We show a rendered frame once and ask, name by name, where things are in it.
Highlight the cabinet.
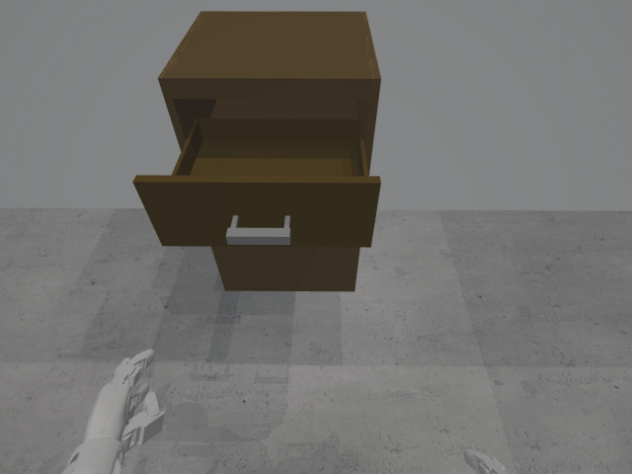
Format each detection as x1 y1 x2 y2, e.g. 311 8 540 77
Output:
158 11 381 291

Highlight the right robot hand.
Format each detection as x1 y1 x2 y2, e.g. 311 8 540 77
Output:
464 449 507 474

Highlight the left robot hand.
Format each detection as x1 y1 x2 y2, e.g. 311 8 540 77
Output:
83 350 165 453

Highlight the handle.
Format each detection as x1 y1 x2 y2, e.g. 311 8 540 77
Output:
226 215 291 245

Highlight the drawer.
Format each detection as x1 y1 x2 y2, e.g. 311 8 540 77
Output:
133 118 381 247

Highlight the robot left forearm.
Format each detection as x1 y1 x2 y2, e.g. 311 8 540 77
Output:
61 437 124 474

